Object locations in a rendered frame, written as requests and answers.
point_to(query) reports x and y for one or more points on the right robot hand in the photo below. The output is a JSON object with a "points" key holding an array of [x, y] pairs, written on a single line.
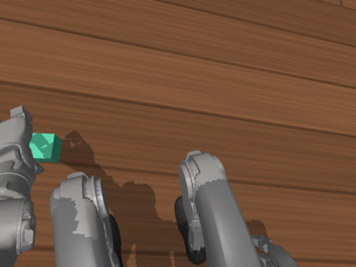
{"points": [[278, 257]]}

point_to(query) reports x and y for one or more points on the cube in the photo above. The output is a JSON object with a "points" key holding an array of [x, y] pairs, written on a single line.
{"points": [[45, 147]]}

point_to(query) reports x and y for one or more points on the left robot hand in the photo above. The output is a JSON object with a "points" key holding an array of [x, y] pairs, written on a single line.
{"points": [[18, 129]]}

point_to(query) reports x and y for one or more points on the left robot arm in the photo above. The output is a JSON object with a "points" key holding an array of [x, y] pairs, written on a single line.
{"points": [[17, 219]]}

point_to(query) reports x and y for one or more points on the left robot foot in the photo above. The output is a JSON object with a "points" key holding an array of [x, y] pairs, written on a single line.
{"points": [[116, 240]]}

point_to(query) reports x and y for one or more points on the right robot foot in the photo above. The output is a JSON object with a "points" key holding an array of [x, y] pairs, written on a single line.
{"points": [[196, 257]]}

